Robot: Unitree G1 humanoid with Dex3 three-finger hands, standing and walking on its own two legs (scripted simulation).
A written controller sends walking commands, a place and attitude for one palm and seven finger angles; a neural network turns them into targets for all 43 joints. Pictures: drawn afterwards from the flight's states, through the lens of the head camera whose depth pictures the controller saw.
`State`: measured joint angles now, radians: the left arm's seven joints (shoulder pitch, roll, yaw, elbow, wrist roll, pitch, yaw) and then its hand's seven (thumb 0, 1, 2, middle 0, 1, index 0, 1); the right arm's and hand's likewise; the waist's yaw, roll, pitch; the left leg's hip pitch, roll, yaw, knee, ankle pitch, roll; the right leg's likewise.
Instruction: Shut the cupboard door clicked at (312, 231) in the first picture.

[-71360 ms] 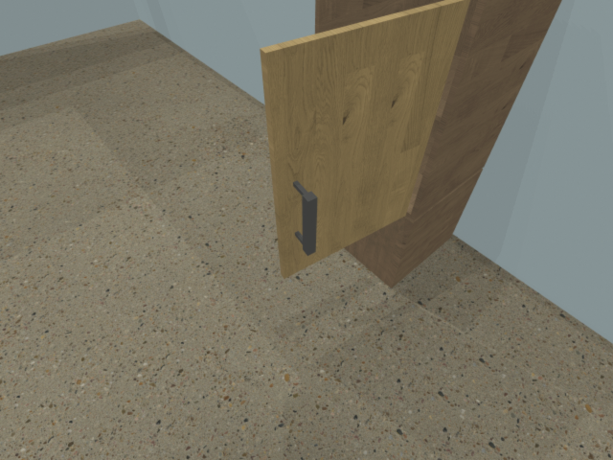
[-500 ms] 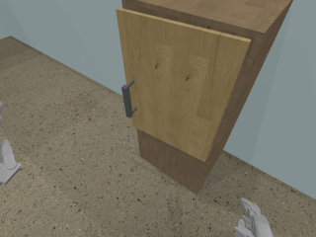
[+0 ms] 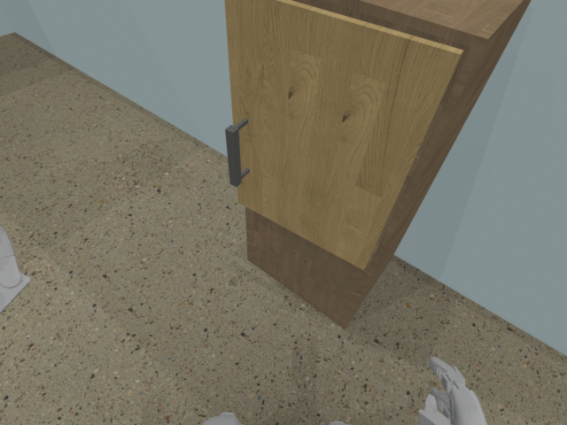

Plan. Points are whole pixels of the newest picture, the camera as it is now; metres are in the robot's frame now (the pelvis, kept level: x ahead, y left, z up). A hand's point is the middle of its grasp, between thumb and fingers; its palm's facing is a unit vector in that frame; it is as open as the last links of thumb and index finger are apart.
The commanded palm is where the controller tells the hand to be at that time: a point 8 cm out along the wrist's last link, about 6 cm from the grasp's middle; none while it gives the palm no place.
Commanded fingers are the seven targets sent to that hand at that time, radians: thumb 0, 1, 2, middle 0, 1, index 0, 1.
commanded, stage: step back with the hand held close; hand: left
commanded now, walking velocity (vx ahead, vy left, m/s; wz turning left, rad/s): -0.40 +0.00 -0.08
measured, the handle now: (239, 153) +0.73 +0.12 -0.09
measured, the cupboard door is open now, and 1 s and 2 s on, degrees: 5 5 5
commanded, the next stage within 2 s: stop stepping back and stand still in 0.64 s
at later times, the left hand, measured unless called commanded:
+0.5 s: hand out of the picture +0.10 +0.30 +0.20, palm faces +0.55 -0.69 -0.47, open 7.4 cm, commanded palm +0.04 +0.32 +0.20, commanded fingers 0.00 0.90 0.90 -0.20 -0.30 -0.20 -0.30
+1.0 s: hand out of the picture +0.01 +0.29 +0.21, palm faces +0.27 -0.82 -0.51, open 7.4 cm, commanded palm -0.03 +0.33 +0.20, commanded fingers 0.00 0.90 0.90 -0.20 -0.30 -0.20 -0.30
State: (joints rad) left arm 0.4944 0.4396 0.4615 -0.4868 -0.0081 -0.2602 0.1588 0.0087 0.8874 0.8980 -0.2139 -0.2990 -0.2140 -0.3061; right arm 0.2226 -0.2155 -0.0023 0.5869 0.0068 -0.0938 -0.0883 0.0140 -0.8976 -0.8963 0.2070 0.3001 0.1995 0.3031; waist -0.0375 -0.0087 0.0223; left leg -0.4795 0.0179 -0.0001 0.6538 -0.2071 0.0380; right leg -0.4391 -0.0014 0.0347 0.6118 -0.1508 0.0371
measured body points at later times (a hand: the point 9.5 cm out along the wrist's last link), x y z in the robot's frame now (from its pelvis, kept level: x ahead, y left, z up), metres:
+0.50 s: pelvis -0.08 +0.01 -0.01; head -0.07 +0.03 +0.44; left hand +0.06 +0.33 +0.22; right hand +0.14 -0.20 -0.07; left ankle +0.09 +0.12 -0.71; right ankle -0.10 -0.14 -0.73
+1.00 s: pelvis -0.22 +0.06 +0.01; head -0.22 +0.08 +0.46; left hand -0.01 +0.33 +0.23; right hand -0.10 -0.21 -0.06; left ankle -0.07 +0.14 -0.69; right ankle -0.31 -0.02 -0.72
